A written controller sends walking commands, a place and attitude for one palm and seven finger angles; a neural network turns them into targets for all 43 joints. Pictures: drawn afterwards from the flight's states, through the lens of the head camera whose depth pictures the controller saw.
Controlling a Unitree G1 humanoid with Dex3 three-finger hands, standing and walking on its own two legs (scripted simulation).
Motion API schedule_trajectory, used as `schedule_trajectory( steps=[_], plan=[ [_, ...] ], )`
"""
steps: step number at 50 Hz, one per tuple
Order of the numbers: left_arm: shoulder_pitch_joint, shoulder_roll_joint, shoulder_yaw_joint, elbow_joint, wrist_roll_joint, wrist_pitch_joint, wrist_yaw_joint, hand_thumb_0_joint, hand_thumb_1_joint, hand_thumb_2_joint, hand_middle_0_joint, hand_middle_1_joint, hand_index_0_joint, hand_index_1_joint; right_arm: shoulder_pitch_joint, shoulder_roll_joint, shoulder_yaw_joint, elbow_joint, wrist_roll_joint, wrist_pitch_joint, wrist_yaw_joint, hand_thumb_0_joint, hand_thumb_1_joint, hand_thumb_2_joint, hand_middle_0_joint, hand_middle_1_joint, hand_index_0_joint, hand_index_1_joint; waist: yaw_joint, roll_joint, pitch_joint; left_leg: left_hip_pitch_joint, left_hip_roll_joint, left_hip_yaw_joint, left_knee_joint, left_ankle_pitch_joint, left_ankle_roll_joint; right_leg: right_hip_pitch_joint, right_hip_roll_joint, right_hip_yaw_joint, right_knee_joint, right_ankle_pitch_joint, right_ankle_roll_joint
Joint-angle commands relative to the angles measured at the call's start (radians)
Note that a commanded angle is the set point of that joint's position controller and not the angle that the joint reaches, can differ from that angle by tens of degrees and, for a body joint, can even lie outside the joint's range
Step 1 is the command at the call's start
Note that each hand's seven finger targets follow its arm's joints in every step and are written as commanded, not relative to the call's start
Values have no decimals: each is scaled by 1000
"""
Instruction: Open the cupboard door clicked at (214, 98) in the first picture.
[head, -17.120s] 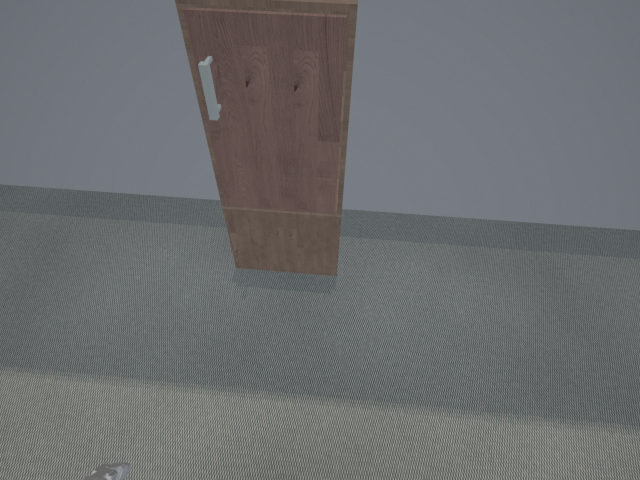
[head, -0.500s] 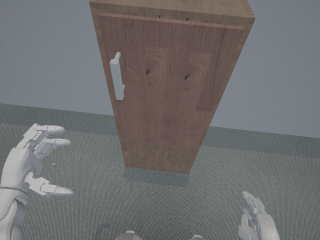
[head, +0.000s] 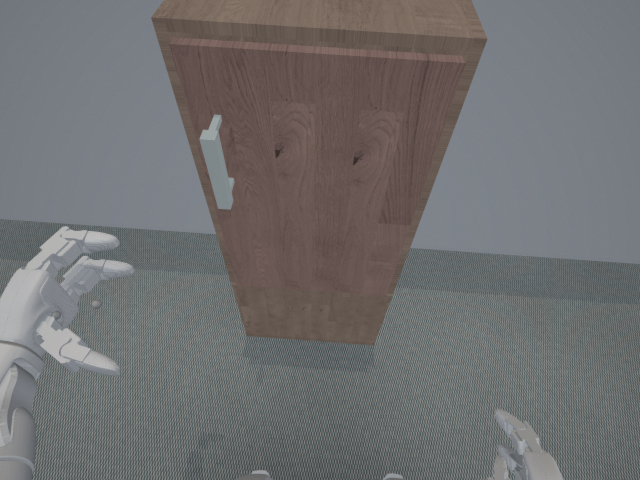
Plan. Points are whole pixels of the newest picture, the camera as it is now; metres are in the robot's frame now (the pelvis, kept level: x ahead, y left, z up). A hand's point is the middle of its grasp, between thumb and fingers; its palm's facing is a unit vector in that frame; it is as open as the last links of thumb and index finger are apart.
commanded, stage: raise the hand with hooked fingers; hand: left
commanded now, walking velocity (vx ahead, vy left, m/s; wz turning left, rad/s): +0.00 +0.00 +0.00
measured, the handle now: (221, 164) +0.55 +0.18 +0.06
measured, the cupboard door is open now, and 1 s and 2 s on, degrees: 0 0 0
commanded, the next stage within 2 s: move the hooked fingers beside the handle in 0.32 s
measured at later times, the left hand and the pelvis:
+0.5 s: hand (95, 310) +0.28 +0.27 +0.07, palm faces +0.00 -1.00 -0.03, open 13.9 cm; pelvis -0.01 -0.01 +0.00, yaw +1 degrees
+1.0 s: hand (128, 254) +0.36 +0.26 +0.07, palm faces +0.00 -1.00 -0.02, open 13.9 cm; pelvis +0.00 -0.01 +0.00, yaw +0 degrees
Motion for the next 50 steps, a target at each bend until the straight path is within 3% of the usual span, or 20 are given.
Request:
schedule_trajectory(
  steps=[1,4,6,8,11,14,19,22,25,26,29,30,32,33,35,38,40,44,47,50],
  plan=[
    [-183,277,136,-197,-38,-98,35,0,-500,300,-300,-1200,-300,-1200,-21,-143,-59,-140,-5,-46,0,0,-900,-900,200,300,200,300,22,57,-245,113,-48,-57,-146,334,-11,158,69,32,-71,235,-40],
    [-193,265,117,-168,-30,-97,41,0,-500,300,-300,-1200,-300,-1200,-26,-145,-58,-140,-1,-39,-3,0,-900,-900,200,300,200,300,18,51,-208,80,-48,-53,-150,269,-9,152,66,41,-84,177,-41],
    [-202,257,93,-192,-13,-97,36,0,-500,300,-300,-1200,-300,-1200,-28,-138,-59,-143,2,-39,-5,0,-900,-900,200,300,200,300,16,129,-233,111,-50,-48,-156,272,-8,149,61,44,-86,182,-40],
    [-202,250,77,-215,-6,-97,33,0,-500,300,-300,-1200,-300,-1200,-29,-136,-59,-147,2,-41,-7,0,-900,-900,200,300,200,300,13,129,-250,129,-48,-52,-158,279,-6,149,62,42,-87,186,-40],
    [-190,259,92,-212,-16,-100,30,0,-500,300,-300,-1200,-300,-1200,-26,-138,-58,-145,1,-42,-10,0,-900,-900,200,300,200,300,9,78,-258,124,-46,-58,-154,279,-3,159,68,41,-89,191,-38],
    [-204,272,115,-174,-38,-105,27,0,-500,300,-300,-1200,-300,-1200,-34,-144,-53,-138,0,-44,-15,0,-900,-900,200,300,200,300,10,30,-214,89,-48,-61,-155,243,-5,162,69,46,-97,160,-39],
    [-219,243,86,-119,-32,-89,9,0,-500,300,-300,-1200,-300,-1200,-35,-143,-50,-134,2,-42,-18,0,-900,-900,200,300,200,300,5,51,-191,79,-50,-52,-150,226,-4,142,63,53,-100,151,-39],
    [-265,231,52,-156,-15,-89,6,0,-500,300,-300,-1200,-300,-1200,-35,-139,-52,-134,2,-45,-18,0,-900,-900,200,300,200,300,-4,75,-226,104,-50,-54,-151,239,-3,137,60,49,-95,168,-35],
    [-369,277,73,-139,-8,-102,14,0,-500,300,-300,-1200,-300,-1200,-24,-145,-49,-117,-1,-43,-25,0,-900,-900,200,300,200,300,-16,66,-221,97,-47,-65,-145,218,-4,112,66,51,-91,138,-38],
    [-384,255,60,-120,-8,-106,15,0,-500,300,-300,-1200,-300,-1200,-24,-142,-48,-116,-1,-44,-28,0,-900,-900,200,300,200,300,-20,60,-219,99,-49,-66,-146,215,-5,108,65,48,-89,134,-37],
    [-469,262,46,-79,1,-118,25,0,-500,300,-300,-1200,-300,-1200,-18,-146,-46,-98,0,-43,-34,0,-900,-900,200,300,200,300,-30,61,-212,95,-46,-70,-143,198,-5,87,64,50,-87,113,-39],
    [-471,277,59,-63,10,-117,30,0,-500,300,-300,-1200,-300,-1200,-13,-144,-48,-97,-1,-41,-34,0,-900,-900,200,300,200,300,-20,75,-238,100,-46,-71,-148,198,-8,92,61,48,-84,111,-39],
    [-492,246,24,-55,20,-114,32,0,-500,300,-300,-1200,-300,-1200,-10,-140,-49,-95,0,-41,-32,0,-900,-900,200,300,200,300,-22,106,-268,123,-48,-68,-145,225,-8,92,57,50,-79,142,-38],
    [-474,267,40,-34,28,-109,36,0,-500,300,-300,-1200,-300,-1200,-3,-143,-51,-92,0,-38,-32,0,-900,-900,200,300,200,300,-16,113,-278,127,-44,-70,-145,242,-11,93,57,45,-73,153,-40],
    [-466,310,77,-10,34,-103,38,0,-500,300,-300,-1200,-300,-1200,6,-147,-51,-95,-4,-27,-26,0,-900,-900,200,300,200,300,-1,92,-307,115,-44,-69,-140,289,-11,132,58,47,-63,202,-42],
    [-468,278,59,19,36,-91,50,0,-500,300,-300,-1200,-300,-1200,4,-145,-52,-107,-3,-14,-20,0,-900,-900,200,300,200,300,-3,61,-298,87,-44,-59,-141,286,-10,134,55,47,-63,214,-35],
    [-492,312,93,58,32,-92,54,0,-500,300,-300,-1200,-300,-1200,18,-150,-51,-105,-5,-1,-15,0,-900,-900,200,300,200,300,0,42,-293,69,-44,-57,-139,294,-10,149,60,49,-60,229,-37],
    [-531,330,102,112,42,-109,60,0,-500,300,-300,-1200,-300,-1200,36,-156,-55,-105,-7,20,-12,0,-900,-900,200,300,200,300,-9,16,-286,46,-44,-47,-126,295,-6,151,64,59,-55,242,-36],
    [-601,322,78,100,58,-138,52,0,-500,300,-300,-1200,-300,-1200,50,-151,-59,-95,-8,32,-8,0,-900,-900,200,300,200,300,-22,70,-321,70,-44,-43,-120,309,-5,141,63,64,-51,258,-34],
    [-660,334,70,129,60,-154,34,0,-500,300,-300,-1200,-300,-1200,63,-156,-61,-82,-6,45,-11,0,-900,-900,200,300,200,300,-39,74,-332,75,-41,-45,-108,312,-2,123,69,67,-48,260,-36]
  ],
)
